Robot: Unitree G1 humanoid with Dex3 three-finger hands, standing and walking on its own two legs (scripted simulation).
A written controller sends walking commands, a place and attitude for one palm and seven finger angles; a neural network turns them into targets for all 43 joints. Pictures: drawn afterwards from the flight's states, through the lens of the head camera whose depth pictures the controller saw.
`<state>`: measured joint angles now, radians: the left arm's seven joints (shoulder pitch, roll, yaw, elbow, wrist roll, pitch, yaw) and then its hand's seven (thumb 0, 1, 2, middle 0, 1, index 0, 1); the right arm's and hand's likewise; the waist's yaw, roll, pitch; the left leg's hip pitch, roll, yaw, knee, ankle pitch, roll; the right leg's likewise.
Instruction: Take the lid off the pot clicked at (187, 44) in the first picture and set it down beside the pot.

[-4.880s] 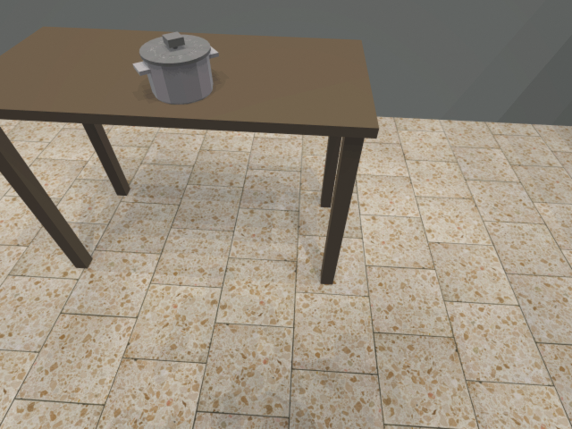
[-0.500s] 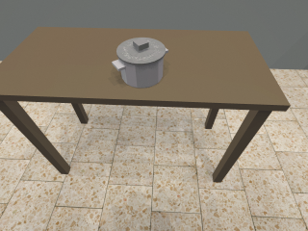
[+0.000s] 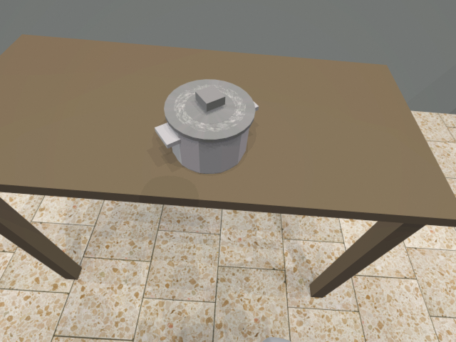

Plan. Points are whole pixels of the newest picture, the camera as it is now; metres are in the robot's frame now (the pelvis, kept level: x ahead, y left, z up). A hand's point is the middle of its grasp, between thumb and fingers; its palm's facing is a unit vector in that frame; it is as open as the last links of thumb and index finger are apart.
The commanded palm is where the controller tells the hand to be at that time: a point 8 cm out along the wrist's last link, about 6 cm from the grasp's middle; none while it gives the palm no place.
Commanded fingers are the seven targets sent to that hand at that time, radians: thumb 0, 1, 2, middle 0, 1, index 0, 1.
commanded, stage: come to a stop and stand still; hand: left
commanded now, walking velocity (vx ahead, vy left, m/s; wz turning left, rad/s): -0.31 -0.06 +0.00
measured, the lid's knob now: (210, 98) +0.50 +0.07 +0.14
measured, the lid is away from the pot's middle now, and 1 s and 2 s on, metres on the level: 0.00 0.00 0.00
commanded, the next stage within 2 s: none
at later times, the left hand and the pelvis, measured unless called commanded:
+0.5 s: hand out of the picture +0.10 +0.17 -0.16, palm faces +0.06 -0.96 -0.27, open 7.4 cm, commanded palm none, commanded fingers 0.00 0.90 0.90 -0.20 -0.30 -0.20 -0.30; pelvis +0.02 -0.02 +0.00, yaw +2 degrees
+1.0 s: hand out of the picture -0.02 +0.23 -0.17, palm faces +0.05 -0.98 -0.21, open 7.4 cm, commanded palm none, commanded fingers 0.00 0.90 0.90 -0.20 -0.30 -0.20 -0.30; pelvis -0.01 +0.05 +0.00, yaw +2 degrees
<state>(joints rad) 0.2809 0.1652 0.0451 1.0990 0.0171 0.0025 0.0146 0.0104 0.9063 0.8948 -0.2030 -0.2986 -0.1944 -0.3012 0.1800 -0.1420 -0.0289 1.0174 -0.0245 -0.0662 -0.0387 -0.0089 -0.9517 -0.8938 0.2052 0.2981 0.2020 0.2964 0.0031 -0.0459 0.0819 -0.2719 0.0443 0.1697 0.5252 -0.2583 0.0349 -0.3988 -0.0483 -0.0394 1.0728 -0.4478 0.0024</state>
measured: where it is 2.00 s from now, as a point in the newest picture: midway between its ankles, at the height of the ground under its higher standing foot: outside the picture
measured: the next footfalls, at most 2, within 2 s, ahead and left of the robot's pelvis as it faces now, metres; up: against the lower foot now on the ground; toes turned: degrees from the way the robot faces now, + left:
right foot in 0.18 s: +0.09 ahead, -0.10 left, +0.00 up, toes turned +3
left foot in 0.58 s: +0.04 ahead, +0.08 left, +0.00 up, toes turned +7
